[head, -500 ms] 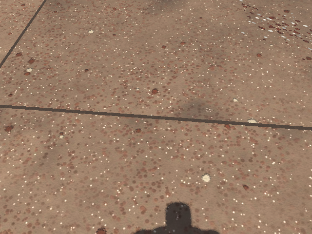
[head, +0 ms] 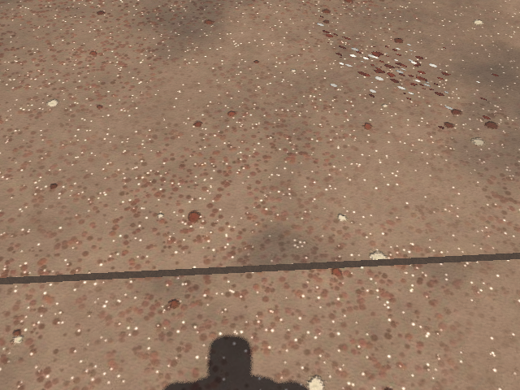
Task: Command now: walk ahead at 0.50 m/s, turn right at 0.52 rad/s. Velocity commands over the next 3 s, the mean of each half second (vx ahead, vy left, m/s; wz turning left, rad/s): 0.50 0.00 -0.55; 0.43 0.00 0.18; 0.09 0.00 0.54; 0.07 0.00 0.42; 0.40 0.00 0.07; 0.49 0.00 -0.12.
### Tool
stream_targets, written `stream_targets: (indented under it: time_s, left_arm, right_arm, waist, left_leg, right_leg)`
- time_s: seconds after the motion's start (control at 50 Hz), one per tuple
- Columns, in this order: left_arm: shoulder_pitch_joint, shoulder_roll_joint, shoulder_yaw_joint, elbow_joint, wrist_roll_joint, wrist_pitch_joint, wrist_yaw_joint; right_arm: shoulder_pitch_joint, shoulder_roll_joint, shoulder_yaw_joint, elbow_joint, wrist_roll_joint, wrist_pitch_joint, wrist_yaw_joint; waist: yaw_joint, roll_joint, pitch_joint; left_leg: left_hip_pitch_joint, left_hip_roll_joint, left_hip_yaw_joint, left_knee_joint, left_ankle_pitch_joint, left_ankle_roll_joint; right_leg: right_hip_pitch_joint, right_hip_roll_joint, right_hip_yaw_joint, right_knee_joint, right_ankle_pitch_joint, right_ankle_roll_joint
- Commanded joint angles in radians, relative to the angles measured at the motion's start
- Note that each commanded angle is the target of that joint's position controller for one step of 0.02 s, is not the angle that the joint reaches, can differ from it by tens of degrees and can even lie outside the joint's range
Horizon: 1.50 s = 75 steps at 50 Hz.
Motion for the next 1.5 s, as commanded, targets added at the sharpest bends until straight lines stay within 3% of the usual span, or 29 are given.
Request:
stream_targets:
  time_s: [0.02, 0.2, 0.3, 0.34, 0.38, 0.4, 0.42, 0.44, 0.46, 0.52, 0.62, 0.74, 0.84, 0.92, 0.94, 0.96, 0.98, 1.0, 1.02, 1.04, 1.08, 1.16, 1.26, 1.38, 1.4, 1.42, 1.44, 1.46, 1.5]
  left_arm:
    - [-0.003, 0.050, 0.024, -0.082, -0.001, 0.008, -0.004]
    - [-0.218, 0.019, 0.008, -0.185, 0.014, 0.025, -0.041]
    - [-0.342, 0.031, 0.002, -0.256, 0.012, 0.029, -0.070]
    - [-0.314, 0.061, 0.015, -0.269, 0.013, 0.032, -0.075]
    - [-0.097, 0.129, 0.057, -0.221, 0.008, 0.034, -0.071]
    - [0.083, 0.211, 0.097, -0.171, 0.007, 0.041, -0.053]
    - [0.082, 0.335, 0.116, -0.165, -0.002, 0.039, -0.039]
    - [0.117, 0.297, 0.093, -0.207, 0.015, 0.022, -0.046]
    - [0.095, 0.223, 0.072, -0.196, 0.025, 0.007, -0.051]
    - [-0.111, 0.082, 0.025, -0.227, 0.035, -0.005, -0.044]
    - [-0.077, 0.122, 0.029, -0.185, 0.043, -0.034, -0.029]
    - [-0.034, 0.126, 0.022, -0.141, 0.047, -0.042, -0.014]
    - [-0.003, 0.127, 0.022, -0.103, 0.042, -0.015, -0.003]
    - [-0.058, 0.178, 0.030, -0.133, 0.035, 0.025, 0.032]
    - [-0.074, 0.177, 0.026, -0.145, 0.031, 0.023, 0.035]
    - [-0.004, 0.087, -0.002, -0.173, 0.074, 0.007, 0.026]
    - [0.099, 0.042, -0.028, -0.190, 0.063, -0.018, 0.004]
    - [0.022, 0.150, -0.005, -0.178, 0.033, -0.029, -0.010]
    - [-0.067, 0.157, -0.003, -0.213, 0.014, -0.028, -0.011]
    - [-0.102, 0.145, -0.003, -0.212, 0.025, -0.017, 0.001]
    - [-0.090, 0.147, 0.007, -0.224, 0.038, 0.021, 0.017]
    - [-0.046, 0.099, -0.004, -0.227, 0.050, 0.040, 0.037]
    - [-0.135, 0.102, -0.004, -0.258, 0.042, 0.048, 0.033]
    - [-0.093, 0.123, 0.013, -0.263, 0.034, 0.009, 0.007]
    - [-0.069, 0.187, 0.030, -0.267, 0.050, 0.008, 0.012]
    - [-0.108, 0.276, 0.051, -0.273, 0.080, 0.024, 0.017]
    - [-0.093, 0.223, 0.043, -0.284, 0.090, 0.026, 0.016]
    - [-0.115, 0.174, 0.030, -0.301, 0.081, 0.026, 0.020]
    - [-0.171, 0.132, 0.019, -0.311, 0.052, 0.035, 0.025]
  right_arm:
    - [0.050, -0.090, -0.021, -0.015, -0.010, -0.005, -0.005]
    - [0.104, -0.173, -0.049, 0.011, -0.001, 0.002, -0.030]
    - [0.173, -0.213, -0.062, 0.029, 0.023, 0.031, -0.031]
    - [0.160, -0.241, -0.070, 0.023, 0.032, 0.044, -0.032]
    - [0.131, -0.257, -0.072, 0.013, 0.041, 0.062, -0.035]
    - [0.142, -0.231, -0.061, 0.001, 0.024, 0.059, -0.039]
    - [0.203, -0.079, -0.015, -0.058, -0.022, 0.037, -0.029]
    - [0.148, -0.116, -0.010, -0.085, 0.017, -0.011, -0.016]
    - [0.040, -0.169, -0.024, -0.114, 0.059, -0.036, -0.006]
    - [0.092, -0.178, -0.032, -0.049, 0.025, -0.025, -0.013]
    - [0.062, -0.124, -0.021, -0.050, 0.017, 0.035, -0.013]
    - [-0.073, -0.097, -0.007, -0.086, 0.030, 0.028, 0.010]
    - [-0.156, -0.081, 0.005, -0.142, 0.022, 0.021, 0.044]
    - [0.075, -0.175, -0.038, -0.123, 0.014, 0.019, 0.062]
    - [0.191, -0.228, -0.061, -0.107, 0.011, 0.019, 0.048]
    - [0.244, -0.316, -0.073, -0.111, 0.000, 0.027, 0.026]
    - [0.226, -0.329, -0.065, -0.141, -0.012, 0.026, 0.028]
    - [0.209, -0.270, -0.059, -0.168, -0.007, 0.044, 0.025]
    - [0.137, -0.225, -0.047, -0.186, 0.011, 0.053, 0.021]
    - [0.087, -0.198, -0.039, -0.192, 0.025, 0.063, 0.017]
    - [0.038, -0.190, -0.035, -0.212, 0.009, 0.079, 0.007]
    - [0.022, -0.228, -0.052, -0.235, 0.003, 0.089, -0.007]
    - [0.006, -0.227, -0.055, -0.264, 0.019, 0.132, -0.036]
    - [0.002, -0.198, -0.046, -0.290, 0.028, 0.152, -0.037]
    - [0.036, -0.152, -0.033, -0.298, 0.022, 0.152, -0.037]
    - [0.085, -0.115, -0.025, -0.323, 0.020, 0.144, -0.033]
    - [0.079, -0.204, -0.048, -0.321, 0.006, 0.129, -0.027]
    - [0.087, -0.248, -0.067, -0.300, 0.017, 0.130, -0.024]
    - [0.099, -0.222, -0.068, -0.273, 0.024, 0.157, -0.032]
  waist:
    - [-0.025, 0.156, -0.044]
    - [-0.058, 0.085, 0.034]
    - [-0.089, 0.089, 0.076]
    - [-0.052, 0.118, 0.040]
    - [0.079, 0.119, -0.082]
    - [0.152, 0.054, -0.177]
    - [0.045, -0.230, -0.221]
    - [0.081, -0.162, -0.396]
    - [0.106, -0.083, -0.276]
    - [-0.015, -0.001, -0.111]
    - [-0.030, 0.006, -0.034]
    - [0.036, -0.010, 0.033]
    - [0.061, -0.003, 0.078]
    - [-0.067, -0.082, -0.096]
    - [-0.139, -0.038, -0.155]
    - [-0.092, 0.197, -0.286]
    - [-0.044, 0.296, -0.498]
    - [-0.113, 0.118, -0.519]
    - [-0.103, 0.080, -0.372]
    - [-0.069, -0.014, -0.232]
    - [-0.007, 0.034, -0.128]
    - [0.018, 0.104, -0.164]
    - [-0.016, 0.151, -0.177]
    - [0.016, 0.199, -0.148]
    - [0.000, 0.104, -0.170]
    - [-0.071, -0.219, -0.127]
    - [-0.033, -0.251, -0.149]
    - [-0.030, -0.153, -0.142]
    - [-0.040, -0.085, -0.101]
  left_leg:
    - [0.228, 0.272, -0.261, -0.284, 0.013, 0.140]
    - [0.251, 0.256, 0.044, -0.350, 0.192, 0.137]
    - [0.396, 0.299, 0.111, -0.287, 0.267, 0.111]
    - [0.433, 0.305, 0.143, -0.176, 0.554, 0.092]
    - [0.389, 0.265, 0.192, 0.135, 0.800, 0.055]
    - [0.175, 0.228, 0.199, 0.418, 0.602, 0.005]
    - [-0.280, 0.048, 0.155, 0.782, -0.311, -0.060]
    - [-0.418, -0.026, -0.109, 0.939, -0.463, -0.054]
    - [-0.523, 0.022, -0.141, 0.947, -0.369, -0.027]
    - [-0.334, 0.156, -0.131, 0.732, -0.173, -0.002]
    - [-0.328, 0.171, -0.117, 0.556, 0.008, -0.033]
    - [-0.323, 0.103, -0.092, 0.226, 0.341, -0.010]
    - [-0.370, 0.050, -0.045, 0.088, 0.265, 0.024]
    - [-0.068, -0.078, 0.046, 0.067, 0.119, 0.079]
    - [0.141, -0.055, -0.016, -0.019, 0.300, 0.119]
    - [0.475, 0.186, -0.309, 0.098, 0.774, 0.227]
    - [0.771, 0.411, -0.776, 0.038, 0.908, 0.461]
    - [0.716, 0.345, -0.653, 0.008, 0.782, 0.406]
    - [0.583, 0.297, -0.526, -0.015, 0.665, 0.356]
    - [0.395, 0.246, -0.448, -0.059, 0.580, 0.315]
    - [0.124, 0.190, -0.396, -0.135, 0.456, 0.292]
    - [0.027, 0.141, -0.335, -0.127, 0.533, 0.274]
    - [0.016, 0.097, -0.395, -0.120, 0.109, 0.205]
    - [0.059, 0.060, -0.503, 0.017, 0.111, 0.134]
    - [-0.026, 0.004, -0.445, 0.141, -0.068, 0.080]
    - [-0.242, -0.166, -0.234, 0.334, -0.403, 0.014]
    - [-0.307, -0.120, -0.197, 0.583, -0.500, -0.032]
    - [-0.311, -0.089, -0.207, 0.697, -0.439, -0.048]
    - [-0.328, -0.060, -0.180, 0.775, -0.331, -0.085]
  right_leg:
    - [-0.235, -0.124, 0.051, 0.012, 0.101, -0.004]
    - [-0.269, -0.113, -0.020, -0.365, 0.427, 0.016]
    - [-0.269, -0.080, -0.091, -0.503, 0.338, -0.020]
    - [-0.175, -0.027, -0.144, -0.521, 0.236, -0.056]
    - [0.128, 0.070, -0.199, -0.594, 0.239, -0.112]
    - [0.443, 0.043, -0.091, -0.618, 0.271, -0.159]
    - [0.746, -0.217, 0.436, -0.691, 0.185, -0.311]
    - [0.840, -0.328, 0.802, -0.868, 0.039, -0.405]
    - [0.790, -0.303, 0.675, -0.894, 0.109, -0.346]
    - [0.381, -0.209, 0.308, -0.900, 0.393, -0.244]
    - [0.257, -0.186, 0.121, -1.011, 0.540, -0.227]
    - [0.313, -0.149, -0.062, -1.066, 0.472, -0.136]
    - [0.490, -0.195, -0.137, -0.968, 0.719, -0.110]
    - [0.520, -0.175, -0.172, -0.572, 1.237, -0.041]
    - [0.397, -0.129, -0.195, -0.344, 1.085, 0.008]
    - [0.098, -0.018, -0.197, 0.020, 0.310, 0.070]
    - [-0.204, 0.147, -0.009, 0.321, -0.312, 0.112]
    - [-0.221, 0.065, 0.105, 0.345, -0.235, 0.091]
    - [-0.269, 0.023, 0.080, 0.275, -0.167, 0.077]
    - [-0.270, -0.012, 0.048, 0.192, -0.121, 0.083]
    - [-0.154, -0.035, 0.037, 0.072, -0.069, 0.092]
    - [-0.087, -0.009, 0.012, -0.145, 0.019, 0.130]
    - [-0.060, 0.017, 0.036, -0.332, 0.154, 0.141]
    - [0.133, 0.032, 0.032, -0.758, 0.261, 0.086]
    - [0.252, -0.133, 0.154, -0.805, 0.324, 0.027]
    - [0.318, -0.338, 0.395, -0.831, 0.578, -0.126]
    - [0.313, -0.425, 0.506, -0.842, 0.668, -0.235]
    - [0.301, -0.382, 0.405, -0.815, 0.670, -0.221]
    - [0.288, -0.273, 0.227, -0.790, 0.616, -0.143]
